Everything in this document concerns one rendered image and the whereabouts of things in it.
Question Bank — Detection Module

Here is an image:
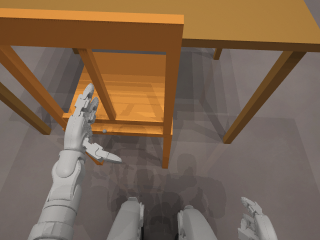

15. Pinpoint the left robot thigh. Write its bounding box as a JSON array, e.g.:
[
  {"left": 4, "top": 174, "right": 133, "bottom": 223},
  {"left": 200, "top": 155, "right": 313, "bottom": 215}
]
[{"left": 106, "top": 200, "right": 145, "bottom": 240}]

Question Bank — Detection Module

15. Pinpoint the right robot thigh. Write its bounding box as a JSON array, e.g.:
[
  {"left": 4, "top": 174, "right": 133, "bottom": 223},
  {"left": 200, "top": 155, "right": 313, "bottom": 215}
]
[{"left": 177, "top": 208, "right": 217, "bottom": 240}]

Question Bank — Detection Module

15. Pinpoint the left robot forearm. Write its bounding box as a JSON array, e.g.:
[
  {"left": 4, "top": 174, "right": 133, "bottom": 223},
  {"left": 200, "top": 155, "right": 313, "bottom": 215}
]
[{"left": 27, "top": 149, "right": 86, "bottom": 240}]

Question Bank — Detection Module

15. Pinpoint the chair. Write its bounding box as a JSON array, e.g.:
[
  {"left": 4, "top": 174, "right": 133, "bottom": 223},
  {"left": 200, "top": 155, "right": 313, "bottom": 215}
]
[{"left": 0, "top": 8, "right": 184, "bottom": 169}]

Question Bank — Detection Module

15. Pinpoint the table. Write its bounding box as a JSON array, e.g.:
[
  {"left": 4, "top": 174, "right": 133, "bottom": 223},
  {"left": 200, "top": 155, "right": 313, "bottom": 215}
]
[{"left": 0, "top": 0, "right": 320, "bottom": 144}]

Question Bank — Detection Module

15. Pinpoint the robot right hand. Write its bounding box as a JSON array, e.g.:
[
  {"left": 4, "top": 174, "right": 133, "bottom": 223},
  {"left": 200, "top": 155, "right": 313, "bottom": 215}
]
[{"left": 238, "top": 197, "right": 278, "bottom": 240}]

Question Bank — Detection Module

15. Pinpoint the robot thigh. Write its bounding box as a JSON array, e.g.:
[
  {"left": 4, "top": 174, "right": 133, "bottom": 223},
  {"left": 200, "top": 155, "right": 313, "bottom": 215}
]
[
  {"left": 106, "top": 200, "right": 145, "bottom": 240},
  {"left": 177, "top": 208, "right": 217, "bottom": 240}
]

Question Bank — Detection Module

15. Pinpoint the robot left hand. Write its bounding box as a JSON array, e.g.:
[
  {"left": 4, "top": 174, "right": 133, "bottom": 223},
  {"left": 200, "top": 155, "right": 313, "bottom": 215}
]
[{"left": 64, "top": 83, "right": 122, "bottom": 164}]

